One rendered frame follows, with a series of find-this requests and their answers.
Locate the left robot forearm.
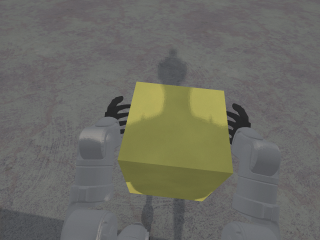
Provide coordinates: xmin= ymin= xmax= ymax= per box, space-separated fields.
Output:
xmin=60 ymin=116 xmax=121 ymax=240

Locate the right robot forearm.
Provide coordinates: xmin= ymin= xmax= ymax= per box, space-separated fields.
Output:
xmin=231 ymin=127 xmax=282 ymax=240

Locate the robot left thigh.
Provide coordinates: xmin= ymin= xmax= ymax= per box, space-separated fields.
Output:
xmin=117 ymin=224 xmax=149 ymax=240

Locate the right robot hand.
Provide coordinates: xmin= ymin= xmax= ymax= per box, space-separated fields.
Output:
xmin=226 ymin=103 xmax=251 ymax=145

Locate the robot right upper arm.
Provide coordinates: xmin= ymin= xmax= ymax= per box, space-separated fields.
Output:
xmin=221 ymin=221 xmax=278 ymax=240

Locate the robot left shin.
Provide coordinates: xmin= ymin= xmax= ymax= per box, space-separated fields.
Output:
xmin=134 ymin=222 xmax=145 ymax=228

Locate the carton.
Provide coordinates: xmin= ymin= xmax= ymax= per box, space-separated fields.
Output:
xmin=117 ymin=81 xmax=233 ymax=202

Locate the robot left upper arm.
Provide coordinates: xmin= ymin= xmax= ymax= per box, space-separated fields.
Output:
xmin=61 ymin=209 xmax=118 ymax=240

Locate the left robot hand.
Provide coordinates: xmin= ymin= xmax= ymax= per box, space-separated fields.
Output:
xmin=104 ymin=96 xmax=131 ymax=134

